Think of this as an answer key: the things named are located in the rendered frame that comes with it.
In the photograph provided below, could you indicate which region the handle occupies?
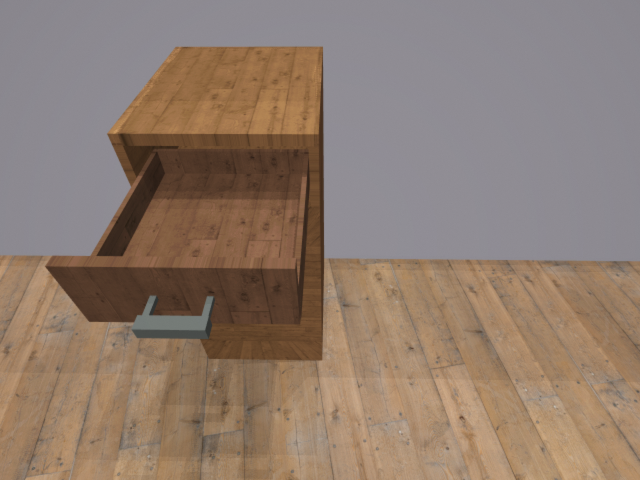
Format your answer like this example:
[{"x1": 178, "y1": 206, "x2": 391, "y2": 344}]
[{"x1": 131, "y1": 295, "x2": 215, "y2": 339}]

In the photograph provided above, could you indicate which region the cabinet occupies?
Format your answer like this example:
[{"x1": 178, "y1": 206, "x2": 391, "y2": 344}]
[{"x1": 107, "y1": 47, "x2": 324, "y2": 360}]

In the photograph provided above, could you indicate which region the drawer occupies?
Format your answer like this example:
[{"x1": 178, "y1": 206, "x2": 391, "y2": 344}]
[{"x1": 45, "y1": 149, "x2": 310, "y2": 324}]

